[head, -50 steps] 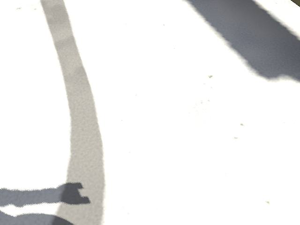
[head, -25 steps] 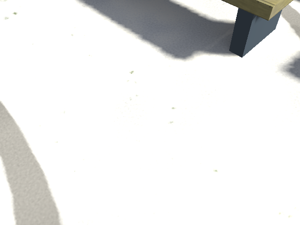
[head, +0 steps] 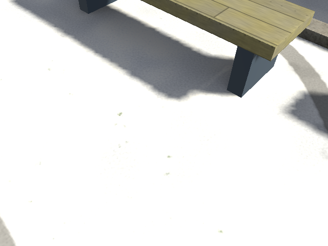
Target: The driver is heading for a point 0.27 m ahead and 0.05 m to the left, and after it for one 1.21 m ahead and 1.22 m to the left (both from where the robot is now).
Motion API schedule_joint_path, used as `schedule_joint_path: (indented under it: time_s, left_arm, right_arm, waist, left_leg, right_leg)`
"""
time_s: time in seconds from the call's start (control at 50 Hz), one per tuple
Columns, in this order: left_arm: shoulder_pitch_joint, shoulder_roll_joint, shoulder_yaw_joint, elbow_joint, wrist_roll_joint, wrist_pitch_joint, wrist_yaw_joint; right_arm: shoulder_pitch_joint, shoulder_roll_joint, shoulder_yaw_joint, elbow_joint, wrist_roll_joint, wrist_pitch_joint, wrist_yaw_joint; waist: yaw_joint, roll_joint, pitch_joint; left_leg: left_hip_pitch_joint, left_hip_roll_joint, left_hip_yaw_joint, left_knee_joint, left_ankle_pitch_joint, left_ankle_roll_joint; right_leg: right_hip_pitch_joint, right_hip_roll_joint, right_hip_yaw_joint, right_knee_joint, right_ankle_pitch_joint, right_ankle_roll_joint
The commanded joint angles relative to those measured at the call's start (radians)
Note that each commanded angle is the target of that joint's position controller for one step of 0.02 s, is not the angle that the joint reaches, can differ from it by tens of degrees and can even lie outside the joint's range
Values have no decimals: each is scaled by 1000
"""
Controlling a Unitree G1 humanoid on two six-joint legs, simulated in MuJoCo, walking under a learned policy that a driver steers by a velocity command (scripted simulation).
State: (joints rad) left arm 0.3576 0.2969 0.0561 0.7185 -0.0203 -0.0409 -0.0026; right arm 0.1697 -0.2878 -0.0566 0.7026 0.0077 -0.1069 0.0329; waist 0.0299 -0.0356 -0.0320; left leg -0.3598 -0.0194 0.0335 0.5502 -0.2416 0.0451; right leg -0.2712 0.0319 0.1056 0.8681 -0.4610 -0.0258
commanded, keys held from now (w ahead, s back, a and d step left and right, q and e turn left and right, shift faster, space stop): w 0.06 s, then q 0.94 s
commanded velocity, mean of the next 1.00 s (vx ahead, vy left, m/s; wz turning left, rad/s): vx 0.13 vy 0.00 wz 0.40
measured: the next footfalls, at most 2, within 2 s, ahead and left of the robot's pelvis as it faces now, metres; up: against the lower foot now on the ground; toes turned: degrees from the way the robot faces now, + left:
right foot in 0.36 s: +0.33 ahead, -0.10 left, +0.00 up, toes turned +10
left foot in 0.76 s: +0.21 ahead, +0.13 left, +0.00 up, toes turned +24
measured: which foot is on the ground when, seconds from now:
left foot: down 0.00-0.36, up 0.38-0.74, down 0.76-1.00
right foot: up 0.00-0.34, down 0.36-0.76, up 0.78-1.00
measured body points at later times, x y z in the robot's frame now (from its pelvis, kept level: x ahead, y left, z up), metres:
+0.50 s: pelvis +0.18 -0.02 +0.00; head +0.22 -0.02 +0.45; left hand +0.34 +0.26 -0.08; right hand +0.31 -0.30 -0.12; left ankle +0.08 +0.10 -0.65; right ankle +0.29 -0.11 -0.73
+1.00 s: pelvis +0.19 +0.03 +0.01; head +0.21 +0.08 +0.46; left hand +0.20 +0.36 -0.11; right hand +0.45 -0.16 -0.06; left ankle +0.17 +0.12 -0.73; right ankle +0.28 -0.11 -0.65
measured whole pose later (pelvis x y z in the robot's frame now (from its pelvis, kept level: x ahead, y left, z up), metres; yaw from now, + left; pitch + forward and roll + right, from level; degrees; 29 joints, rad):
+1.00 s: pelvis +0.19 +0.03 +0.01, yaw +28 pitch +2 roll -3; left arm 0.09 0.33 0.10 0.75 0.00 0.02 0.03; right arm 0.23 -0.30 -0.05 0.58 0.00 0.03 -0.03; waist -0.01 -0.02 0.05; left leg -0.31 -0.03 -0.08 0.48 -0.21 0.06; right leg -0.55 0.02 0.04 1.04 -0.34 0.08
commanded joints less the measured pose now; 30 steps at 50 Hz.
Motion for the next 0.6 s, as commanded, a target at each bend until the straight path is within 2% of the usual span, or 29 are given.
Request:
schedule_joint_path:
  time_s: [0.02, 0.04, 0.08, 0.12, 0.16, 0.2, 0.26, 0.3, 0.32, 0.34, 0.36, 0.38, 0.4, 0.42, 0.44, 0.46, 0.48, 0.5, 0.54, 0.6]
  left_arm:
    - [-113, 124, 25, -125, -12, -46, 1]
    - [-137, 110, 23, -129, 1, -47, -2]
    - [-142, 88, 23, -125, 13, -42, -6]
    - [-138, 65, 19, -119, 30, -38, -3]
    - [-178, 25, 4, -123, 36, -41, 0]
    - [-242, 9, -4, -128, 31, -45, -5]
    - [-313, 41, 7, -138, 21, -42, -13]
    - [-312, 70, 20, -140, 22, -44, -15]
    - [-284, 86, 28, -132, 24, -47, -14]
    - [-228, 103, 37, -115, 29, -52, -11]
    - [-168, 142, 49, -109, 44, -57, -2]
    - [-82, 210, 60, -116, 66, -50, 13]
    - [-83, 185, 51, -114, 62, -28, 9]
    - [-122, 130, 41, -129, 40, -10, 8]
    - [-174, 84, 28, -135, 28, 1, 12]
    - [-228, 66, 20, -130, 26, 9, 14]
    - [-272, 69, 19, -126, 31, 15, 14]
    - [-300, 90, 26, -120, 43, 16, 15]
    - [-323, 91, 31, -110, 50, 12, 21]
    - [-325, 111, 40, -92, 38, 12, 31]
  right_arm:
    - [206, -149, -39, -9, -7, 2, -8]
    - [171, -130, -31, -13, -10, 6, -8]
    - [127, -113, -19, -23, -18, 7, -11]
    - [110, -126, -19, -17, -10, 10, -17]
    - [107, -147, -26, -1, -3, 23, -31]
    - [139, -169, -35, 18, 6, 40, -44]
    - [183, -187, -44, 33, 19, 65, -56]
    - [174, -186, -48, 26, 25, 76, -61]
    - [155, -184, -49, 17, 26, 79, -65]
    - [126, -174, -48, 4, 26, 81, -66]
    - [131, -137, -38, -14, 17, 78, -63]
    - [160, -63, -14, -48, -14, 73, -60]
    - [332, -51, -2, -30, -3, 74, -54]
    - [332, -151, -29, -1, 15, 91, -54]
    - [243, -175, -41, -15, 23, 111, -58]
    - [206, -165, -44, -21, 22, 133, -67]
    - [191, -162, -48, -31, 15, 153, -74]
    - [201, -139, -44, -37, 12, 167, -76]
    - [200, -109, -39, -52, 8, 173, -78]
    - [127, -88, -27, -93, -1, 167, -66]
  waist:
    - [-105, 155, 8]
    - [-90, 124, 46]
    - [-56, 141, 71]
    - [-32, 132, 57]
    - [-33, 115, 39]
    - [-57, 132, 21]
    - [-77, 147, 6]
    - [-59, 156, -3]
    - [-40, 163, -13]
    - [-3, 152, -37]
    - [18, 104, -106]
    - [27, -97, -242]
    - [-34, -289, -389]
    - [-23, -168, -344]
    - [-18, -104, -221]
    - [-33, -66, -145]
    - [-49, -80, -90]
    - [-67, -108, -58]
    - [-73, -121, -46]
    - [-52, -94, -66]
  left_leg:
    - [475, 348, -570, -311, -307, 205]
    - [412, 315, -498, -331, -218, 197]
    - [298, 258, -385, -364, 22, 181]
    - [252, 228, -281, -345, 422, 187]
    - [216, 185, -183, -310, 651, 166]
    - [195, 154, -142, -278, 683, 139]
    - [225, 170, -193, -222, 612, 125]
    - [245, 188, -257, -171, 538, 105]
    - [248, 187, -281, -133, 515, 91]
    - [231, 156, -276, -62, 507, 66]
    - [167, 93, -253, 71, 419, 27]
    - [-42, -9, -184, 359, -23, -30]
    - [-199, -65, -170, 588, -537, -65]
    - [-230, -5, -182, 687, -457, -89]
    - [-285, 22, -139, 716, -385, -106]
    - [-287, 52, -123, 701, -330, -122]
    - [-248, 71, -116, 685, -284, -135]
    - [-180, 70, -89, 668, -241, -143]
    - [-129, 72, -61, 599, -198, -142]
    - [-92, 103, -54, 441, -140, -120]
  right_leg:
    - [-601, -75, 2, 353, 46, -11]
    - [-597, -100, -11, 309, 113, -10]
    - [-504, -126, -29, 230, 193, 6]
    - [-437, -106, -67, 148, 208, 45]
    - [-355, -80, -91, -11, 281, 71]
    - [-268, -43, -102, -158, 400, 80]
    - [-218, -5, -78, -283, 476, 73]
    - [-174, -3, -47, -349, 464, 51]
    - [-129, -5, -42, -382, 470, 34]
    - [-32, -8, -55, -449, 540, 9]
    - [137, -85, -18, -463, 714, -35]
    - [425, -327, 181, -371, 1143, -127]
    - [556, -518, 419, -374, 1174, -279]
    - [460, -467, 393, -435, 896, -268]
    - [363, -403, 281, -466, 705, -229]
    - [248, -355, 209, -504, 581, -209]
    - [130, -326, 152, -543, 503, -201]
    - [23, -296, 87, -582, 468, -199]
    - [-29, -287, 14, -610, 458, -208]
    - [2, -317, -33, -606, 481, -221]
